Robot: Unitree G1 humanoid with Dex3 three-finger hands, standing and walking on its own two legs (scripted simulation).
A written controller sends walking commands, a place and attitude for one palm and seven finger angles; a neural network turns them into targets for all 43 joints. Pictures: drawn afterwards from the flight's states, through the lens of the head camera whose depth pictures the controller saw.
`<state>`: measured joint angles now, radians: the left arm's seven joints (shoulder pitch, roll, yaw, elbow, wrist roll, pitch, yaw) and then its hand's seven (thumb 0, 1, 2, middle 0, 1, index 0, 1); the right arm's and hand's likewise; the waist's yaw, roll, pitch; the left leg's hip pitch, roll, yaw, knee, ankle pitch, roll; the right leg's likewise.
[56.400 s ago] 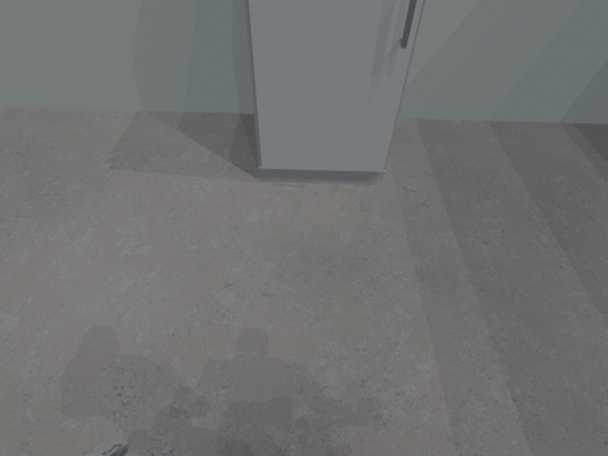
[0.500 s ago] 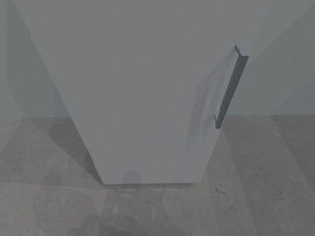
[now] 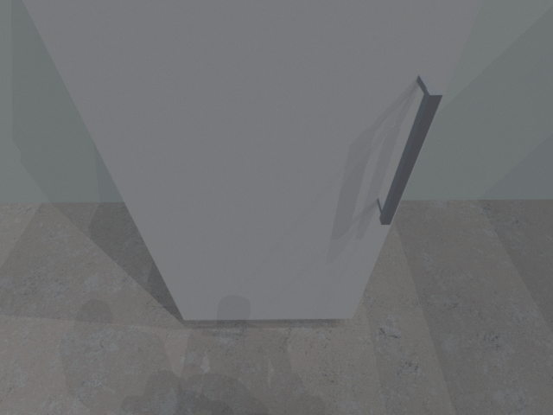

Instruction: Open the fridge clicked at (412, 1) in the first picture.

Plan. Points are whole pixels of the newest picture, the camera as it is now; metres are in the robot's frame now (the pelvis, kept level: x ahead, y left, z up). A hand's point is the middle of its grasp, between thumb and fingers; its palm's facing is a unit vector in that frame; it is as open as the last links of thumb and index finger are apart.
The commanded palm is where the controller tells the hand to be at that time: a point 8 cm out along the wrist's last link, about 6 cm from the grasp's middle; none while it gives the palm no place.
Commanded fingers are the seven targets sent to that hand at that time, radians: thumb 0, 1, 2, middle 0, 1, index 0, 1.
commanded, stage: raise the hand to about handle height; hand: right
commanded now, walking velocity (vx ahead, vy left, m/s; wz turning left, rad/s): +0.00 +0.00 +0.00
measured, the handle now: (401, 160) +0.53 -0.19 +0.09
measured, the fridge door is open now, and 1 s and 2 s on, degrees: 0 0 0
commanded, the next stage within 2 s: none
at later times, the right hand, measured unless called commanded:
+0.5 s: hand (434, 408) +0.16 -0.19 -0.02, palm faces +0.11 +0.99 -0.06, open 9.3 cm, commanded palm +0.15 -0.24 -0.01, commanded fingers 0.00 -0.25 -0.62 0.25 0.72 0.25 0.72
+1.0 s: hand (463, 340) +0.23 -0.23 +0.03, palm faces -0.02 +1.00 -0.06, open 12.3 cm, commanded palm +0.20 -0.28 +0.05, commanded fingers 0.00 0.34 -0.37 0.29 1.10 0.29 1.10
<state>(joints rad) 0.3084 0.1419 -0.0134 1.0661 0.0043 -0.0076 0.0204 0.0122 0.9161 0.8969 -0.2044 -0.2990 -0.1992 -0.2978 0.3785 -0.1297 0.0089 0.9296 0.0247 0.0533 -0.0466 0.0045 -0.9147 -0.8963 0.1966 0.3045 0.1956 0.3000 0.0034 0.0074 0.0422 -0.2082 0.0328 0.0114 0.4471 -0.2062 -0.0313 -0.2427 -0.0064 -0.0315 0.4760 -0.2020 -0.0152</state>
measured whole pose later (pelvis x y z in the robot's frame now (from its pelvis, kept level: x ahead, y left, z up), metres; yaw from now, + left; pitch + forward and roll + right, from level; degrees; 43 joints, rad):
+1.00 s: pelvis +0.02 +0.01 -0.05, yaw -2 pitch +8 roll +2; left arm 0.29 0.27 0.01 0.56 -0.05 -0.25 0.08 0.02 0.90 0.90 -0.21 -0.30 -0.20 -0.30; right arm 0.38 -0.33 -0.32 -0.03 0.37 -0.25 0.43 0.00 0.11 -0.46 0.27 0.96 0.27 0.95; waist 0.01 -0.03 -0.11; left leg -0.57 0.02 0.05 0.86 -0.44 -0.02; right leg -0.63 -0.02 0.02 0.92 -0.43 -0.01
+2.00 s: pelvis +0.02 +0.01 -0.02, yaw -2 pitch +3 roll +1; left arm 0.28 0.28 -0.05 0.57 -0.07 -0.25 0.11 0.02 0.90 0.90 -0.21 -0.30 -0.20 -0.30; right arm 0.00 -0.46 -0.46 0.24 0.37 -0.06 0.54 -0.02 0.50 -0.30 0.30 1.20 0.30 1.20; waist -0.01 -0.04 -0.05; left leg -0.35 0.02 0.05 0.66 -0.35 -0.01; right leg -0.41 -0.02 0.02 0.70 -0.34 0.00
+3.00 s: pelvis +0.03 +0.00 -0.02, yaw -1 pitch +7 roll +2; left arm 0.33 0.28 -0.04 0.59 -0.06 -0.14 0.10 0.01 0.90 0.90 -0.21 -0.30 -0.20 -0.30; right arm -0.38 -0.52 -0.42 0.64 0.29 -0.10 0.53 -0.02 0.50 -0.30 0.30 1.20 0.30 1.20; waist 0.04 -0.02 -0.07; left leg -0.45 0.02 0.03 0.68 -0.36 -0.02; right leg -0.51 -0.01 0.00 0.74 -0.36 -0.01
